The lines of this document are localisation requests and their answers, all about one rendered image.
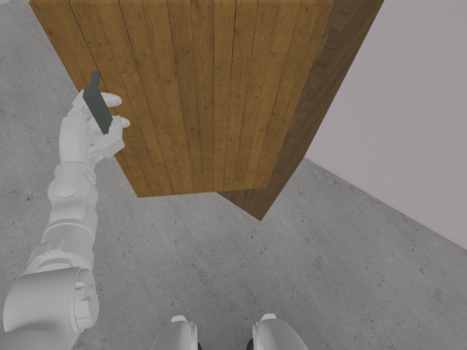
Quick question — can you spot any left robot upper arm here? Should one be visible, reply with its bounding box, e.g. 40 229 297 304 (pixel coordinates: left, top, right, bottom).
0 266 99 350

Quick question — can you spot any cupboard door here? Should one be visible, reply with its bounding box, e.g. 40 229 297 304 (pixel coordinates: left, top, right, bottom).
29 0 333 198

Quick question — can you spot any handle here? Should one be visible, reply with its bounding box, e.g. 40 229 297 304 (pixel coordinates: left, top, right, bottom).
82 71 113 134

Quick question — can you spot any robot left hand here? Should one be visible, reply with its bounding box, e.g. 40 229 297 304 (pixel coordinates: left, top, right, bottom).
59 89 130 171

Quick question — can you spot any right robot shin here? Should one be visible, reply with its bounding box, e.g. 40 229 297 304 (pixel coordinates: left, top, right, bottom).
260 314 276 322

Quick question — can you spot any left robot forearm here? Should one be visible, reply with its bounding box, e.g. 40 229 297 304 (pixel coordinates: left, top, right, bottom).
3 161 99 332

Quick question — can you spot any right robot thigh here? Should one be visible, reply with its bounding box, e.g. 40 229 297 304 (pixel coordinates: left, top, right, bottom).
252 319 308 350

